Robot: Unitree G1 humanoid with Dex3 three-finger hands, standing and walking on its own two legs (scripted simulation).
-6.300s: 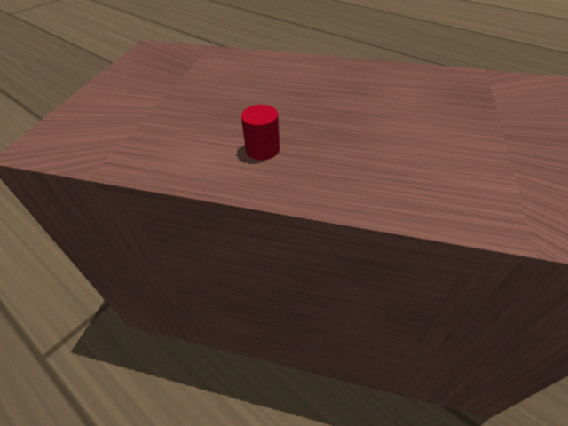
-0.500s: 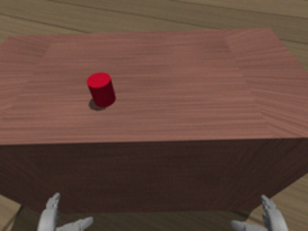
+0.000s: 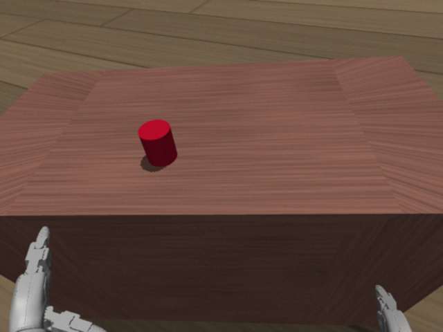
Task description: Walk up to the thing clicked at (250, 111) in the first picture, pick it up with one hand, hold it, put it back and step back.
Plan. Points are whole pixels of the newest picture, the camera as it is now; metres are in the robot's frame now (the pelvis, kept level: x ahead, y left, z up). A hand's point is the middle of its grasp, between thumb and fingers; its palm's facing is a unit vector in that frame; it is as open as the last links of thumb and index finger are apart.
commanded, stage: rise first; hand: left
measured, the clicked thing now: (158, 143) +0.51 +0.19 +0.07
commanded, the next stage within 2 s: go down in 1.14 s
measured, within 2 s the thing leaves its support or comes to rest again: neither
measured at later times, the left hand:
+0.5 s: hand (41, 279) +0.17 +0.26 +0.13, palm faces +0.38 -0.81 -0.46, open 17.6 cm
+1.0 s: hand (25, 262) +0.17 +0.26 +0.18, palm faces +0.41 -0.79 -0.46, open 17.7 cm
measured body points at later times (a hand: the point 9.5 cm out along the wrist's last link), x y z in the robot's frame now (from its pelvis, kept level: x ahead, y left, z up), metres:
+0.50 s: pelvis -0.01 +0.00 +0.00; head -0.02 -0.03 +0.45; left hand +0.15 +0.30 +0.16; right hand +0.15 -0.27 -0.09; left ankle -0.01 +0.14 -0.74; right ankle -0.02 -0.14 -0.74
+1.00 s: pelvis -0.02 +0.00 +0.00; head -0.02 -0.02 +0.45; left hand +0.15 +0.30 +0.20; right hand +0.15 -0.27 -0.09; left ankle -0.01 +0.14 -0.74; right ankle -0.02 -0.14 -0.74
